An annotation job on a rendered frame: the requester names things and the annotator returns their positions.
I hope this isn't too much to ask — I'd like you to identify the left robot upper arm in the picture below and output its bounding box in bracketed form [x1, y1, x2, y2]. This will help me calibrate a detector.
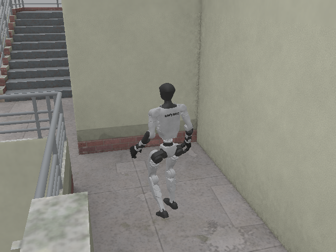
[148, 108, 160, 139]

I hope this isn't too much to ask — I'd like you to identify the right robot upper arm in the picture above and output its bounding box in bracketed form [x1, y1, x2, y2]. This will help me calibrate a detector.
[177, 104, 193, 131]

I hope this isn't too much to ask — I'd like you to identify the left robot forearm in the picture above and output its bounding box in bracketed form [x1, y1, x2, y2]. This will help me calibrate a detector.
[134, 131, 150, 151]

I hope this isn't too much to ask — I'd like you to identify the right robot forearm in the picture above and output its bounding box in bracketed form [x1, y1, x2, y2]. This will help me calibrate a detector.
[185, 129, 193, 143]

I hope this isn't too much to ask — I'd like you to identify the robot right shin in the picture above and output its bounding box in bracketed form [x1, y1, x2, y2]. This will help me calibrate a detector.
[165, 170, 176, 203]

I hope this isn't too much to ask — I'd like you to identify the robot left hand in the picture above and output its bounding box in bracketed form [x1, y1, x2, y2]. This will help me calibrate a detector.
[130, 146, 142, 158]

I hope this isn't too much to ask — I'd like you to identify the robot right thigh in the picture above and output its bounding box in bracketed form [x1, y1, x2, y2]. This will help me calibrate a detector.
[165, 143, 184, 179]

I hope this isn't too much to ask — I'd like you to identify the robot right hand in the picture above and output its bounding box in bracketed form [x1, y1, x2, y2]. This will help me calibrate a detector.
[181, 140, 191, 154]

